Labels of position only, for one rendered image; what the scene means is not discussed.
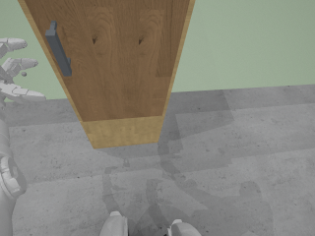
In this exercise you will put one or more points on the cupboard door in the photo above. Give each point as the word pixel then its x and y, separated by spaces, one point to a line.
pixel 122 52

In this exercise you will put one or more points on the robot shin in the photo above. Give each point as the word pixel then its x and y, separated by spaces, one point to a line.
pixel 177 221
pixel 114 213

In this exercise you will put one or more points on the right robot shin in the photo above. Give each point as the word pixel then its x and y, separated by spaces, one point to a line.
pixel 177 221

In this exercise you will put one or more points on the robot left hand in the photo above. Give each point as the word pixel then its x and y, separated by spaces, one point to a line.
pixel 11 68

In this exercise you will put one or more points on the robot left upper arm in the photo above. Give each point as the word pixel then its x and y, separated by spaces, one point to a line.
pixel 13 183

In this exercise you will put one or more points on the left robot shin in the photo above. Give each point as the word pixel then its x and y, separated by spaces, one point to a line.
pixel 114 213

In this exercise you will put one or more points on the robot left forearm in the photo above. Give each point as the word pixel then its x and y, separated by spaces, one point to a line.
pixel 4 133

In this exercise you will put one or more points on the handle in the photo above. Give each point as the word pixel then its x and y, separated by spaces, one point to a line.
pixel 54 42

